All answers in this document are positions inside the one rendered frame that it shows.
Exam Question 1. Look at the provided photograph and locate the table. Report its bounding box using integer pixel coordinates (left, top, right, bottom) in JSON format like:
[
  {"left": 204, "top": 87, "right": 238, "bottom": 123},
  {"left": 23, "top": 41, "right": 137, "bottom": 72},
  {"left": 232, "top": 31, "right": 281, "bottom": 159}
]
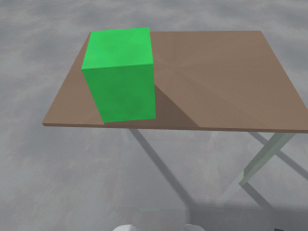
[{"left": 42, "top": 31, "right": 308, "bottom": 184}]

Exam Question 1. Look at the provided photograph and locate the carton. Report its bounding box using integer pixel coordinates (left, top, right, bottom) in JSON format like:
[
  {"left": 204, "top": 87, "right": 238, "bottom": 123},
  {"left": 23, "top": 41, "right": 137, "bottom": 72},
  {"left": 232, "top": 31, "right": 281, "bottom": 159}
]
[{"left": 81, "top": 27, "right": 156, "bottom": 123}]

